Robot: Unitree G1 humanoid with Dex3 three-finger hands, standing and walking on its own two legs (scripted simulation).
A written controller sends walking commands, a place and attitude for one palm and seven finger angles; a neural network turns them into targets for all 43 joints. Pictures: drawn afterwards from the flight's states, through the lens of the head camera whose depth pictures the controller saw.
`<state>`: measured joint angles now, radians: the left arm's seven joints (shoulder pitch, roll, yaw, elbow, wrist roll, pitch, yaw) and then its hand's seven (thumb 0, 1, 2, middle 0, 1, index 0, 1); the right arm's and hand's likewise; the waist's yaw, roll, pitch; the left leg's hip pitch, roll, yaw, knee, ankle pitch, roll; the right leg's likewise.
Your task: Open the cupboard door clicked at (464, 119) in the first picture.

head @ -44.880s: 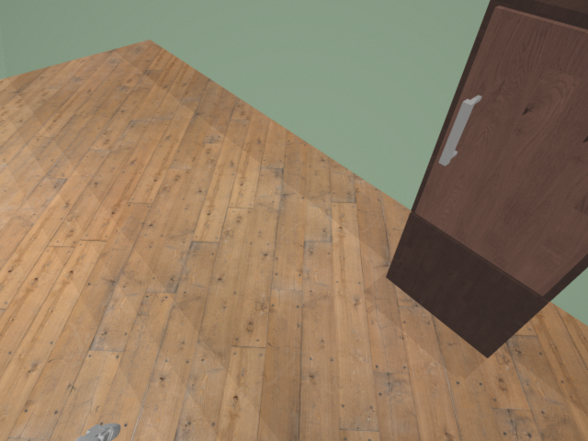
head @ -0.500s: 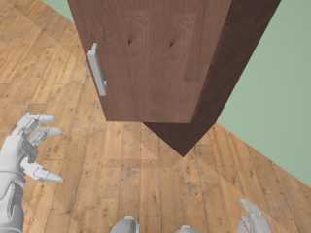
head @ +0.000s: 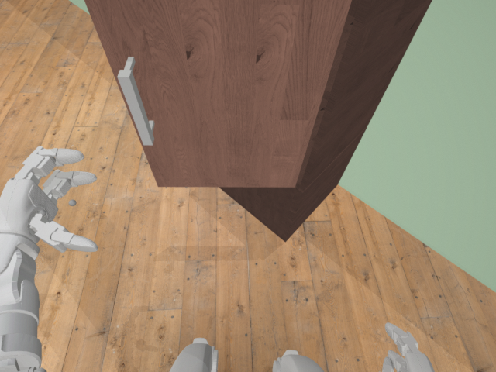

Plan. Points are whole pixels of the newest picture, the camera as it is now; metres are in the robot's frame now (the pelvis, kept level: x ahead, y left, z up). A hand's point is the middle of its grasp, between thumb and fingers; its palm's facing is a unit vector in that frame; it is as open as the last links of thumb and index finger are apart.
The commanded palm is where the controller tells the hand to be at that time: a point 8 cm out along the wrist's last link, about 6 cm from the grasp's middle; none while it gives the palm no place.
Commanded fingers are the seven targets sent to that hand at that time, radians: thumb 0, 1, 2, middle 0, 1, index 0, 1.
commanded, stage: move the hooked fingers beside the handle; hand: left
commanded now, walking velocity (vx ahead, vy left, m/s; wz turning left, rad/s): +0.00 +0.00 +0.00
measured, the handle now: (140, 104) +0.58 +0.23 +0.05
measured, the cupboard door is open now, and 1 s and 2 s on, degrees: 44 44 42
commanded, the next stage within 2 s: none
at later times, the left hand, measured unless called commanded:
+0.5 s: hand (90, 164) +0.43 +0.28 +0.05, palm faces +0.04 -1.00 -0.01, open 14.0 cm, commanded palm +0.40 +0.33 +0.06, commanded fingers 0.00 -0.50 0.30 -0.30 -1.20 -0.30 -1.20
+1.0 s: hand (104, 132) +0.50 +0.28 +0.06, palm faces +0.05 -1.00 -0.01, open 14.0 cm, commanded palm +0.48 +0.33 +0.05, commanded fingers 0.00 -0.50 0.30 -0.30 -1.20 -0.30 -1.20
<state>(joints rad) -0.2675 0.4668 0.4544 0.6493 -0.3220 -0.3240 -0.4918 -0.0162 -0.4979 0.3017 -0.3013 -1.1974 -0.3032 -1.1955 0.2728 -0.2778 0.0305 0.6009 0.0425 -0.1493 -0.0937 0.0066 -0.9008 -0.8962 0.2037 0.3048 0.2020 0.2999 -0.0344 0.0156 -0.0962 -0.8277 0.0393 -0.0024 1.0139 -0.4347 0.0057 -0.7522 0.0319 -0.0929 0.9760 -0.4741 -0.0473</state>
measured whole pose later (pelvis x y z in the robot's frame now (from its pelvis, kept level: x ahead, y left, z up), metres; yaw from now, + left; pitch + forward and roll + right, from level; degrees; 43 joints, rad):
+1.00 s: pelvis +0.00 +0.03 -0.02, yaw -2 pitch +22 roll -4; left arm -0.86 0.67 0.49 1.20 -0.13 -0.38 -0.39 -0.02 -0.50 0.30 -0.30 -1.20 -0.30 -1.20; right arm 0.37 -0.29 0.05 0.63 0.00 0.05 -0.05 0.00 -0.90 -0.90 0.20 0.30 0.20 0.30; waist -0.16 0.01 -0.10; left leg -1.03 0.05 0.01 1.10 -0.46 0.04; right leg -0.94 0.04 -0.07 1.02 -0.47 -0.01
